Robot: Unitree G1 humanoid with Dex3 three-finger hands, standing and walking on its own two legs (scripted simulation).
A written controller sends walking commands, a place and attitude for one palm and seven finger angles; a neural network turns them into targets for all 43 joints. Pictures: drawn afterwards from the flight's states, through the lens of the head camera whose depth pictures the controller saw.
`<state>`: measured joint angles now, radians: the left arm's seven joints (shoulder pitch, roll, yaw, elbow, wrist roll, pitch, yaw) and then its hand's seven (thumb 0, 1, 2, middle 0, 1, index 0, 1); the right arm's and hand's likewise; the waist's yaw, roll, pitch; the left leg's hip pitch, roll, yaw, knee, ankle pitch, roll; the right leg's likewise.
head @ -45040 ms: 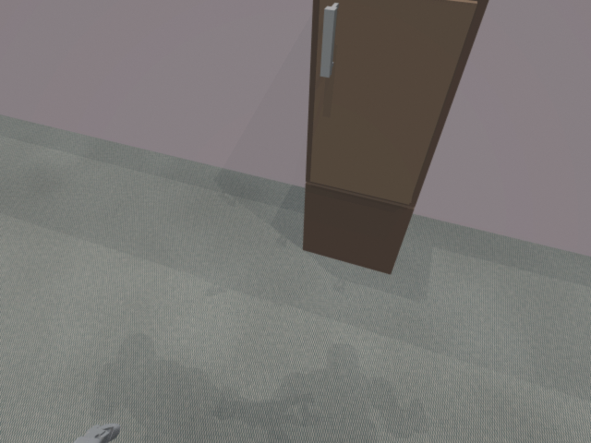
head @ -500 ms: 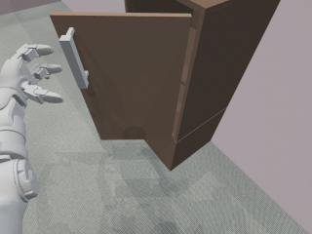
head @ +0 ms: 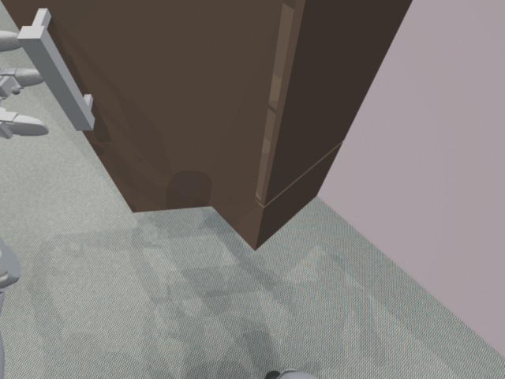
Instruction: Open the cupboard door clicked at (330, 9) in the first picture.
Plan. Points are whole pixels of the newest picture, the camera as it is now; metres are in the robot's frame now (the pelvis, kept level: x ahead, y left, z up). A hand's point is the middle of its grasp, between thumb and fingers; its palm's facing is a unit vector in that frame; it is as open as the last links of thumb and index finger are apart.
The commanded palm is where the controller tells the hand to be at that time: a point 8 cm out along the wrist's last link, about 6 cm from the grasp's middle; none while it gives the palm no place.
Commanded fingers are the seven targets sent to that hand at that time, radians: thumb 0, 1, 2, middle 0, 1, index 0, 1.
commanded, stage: move the hooked fingers beside the handle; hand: left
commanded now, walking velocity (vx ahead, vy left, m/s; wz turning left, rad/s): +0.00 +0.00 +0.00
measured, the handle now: (65, 75) +0.53 +0.22 +0.15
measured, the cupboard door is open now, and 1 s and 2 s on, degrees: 54 54 54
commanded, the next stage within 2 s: slide the fingers in behind the handle in 1.28 s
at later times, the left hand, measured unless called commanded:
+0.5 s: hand (15, 108) +0.47 +0.28 +0.15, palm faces +0.06 -1.00 +0.00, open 14.0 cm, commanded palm +0.45 +0.33 +0.15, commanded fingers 0.00 -0.50 0.30 -0.30 -1.20 -0.30 -1.20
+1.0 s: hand (9, 92) +0.48 +0.27 +0.17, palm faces +0.05 -1.00 +0.00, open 14.0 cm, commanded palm +0.46 +0.33 +0.15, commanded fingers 0.00 -0.50 0.30 -0.30 -1.20 -0.30 -1.20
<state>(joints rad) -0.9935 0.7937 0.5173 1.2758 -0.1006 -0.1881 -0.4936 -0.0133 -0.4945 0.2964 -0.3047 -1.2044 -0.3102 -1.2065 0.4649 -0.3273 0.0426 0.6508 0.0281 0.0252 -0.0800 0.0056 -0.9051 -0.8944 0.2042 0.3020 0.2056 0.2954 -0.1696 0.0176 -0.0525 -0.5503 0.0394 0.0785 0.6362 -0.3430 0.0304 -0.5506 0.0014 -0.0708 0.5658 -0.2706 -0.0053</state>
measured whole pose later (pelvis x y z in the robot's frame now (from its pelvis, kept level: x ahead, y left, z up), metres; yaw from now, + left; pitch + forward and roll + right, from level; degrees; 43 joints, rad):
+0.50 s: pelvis +0.00 +0.01 +0.00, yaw +1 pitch +13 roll -2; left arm -0.91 0.66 0.47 1.17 -0.11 -0.17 -0.42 -0.01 -0.50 0.30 -0.31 -1.20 -0.30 -1.20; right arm 0.37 -0.29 0.05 0.61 0.03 0.03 -0.06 0.00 -0.90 -0.89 0.21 0.30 0.21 0.30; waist -0.12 0.02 -0.07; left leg -0.52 0.03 0.06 0.66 -0.37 0.04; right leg -0.51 -0.01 -0.08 0.58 -0.29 0.01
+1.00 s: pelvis -0.01 +0.00 +0.00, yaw +1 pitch +13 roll -2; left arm -0.98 0.75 0.51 1.23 -0.11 -0.22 -0.46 -0.01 -0.50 0.30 -0.30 -1.20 -0.30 -1.20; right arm 0.45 -0.32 0.05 0.65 0.04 0.04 -0.08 0.01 -0.91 -0.89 0.20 0.30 0.21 0.30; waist -0.17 0.01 -0.05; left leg -0.56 0.04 0.06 0.67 -0.35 0.03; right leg -0.54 0.00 -0.08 0.59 -0.27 -0.01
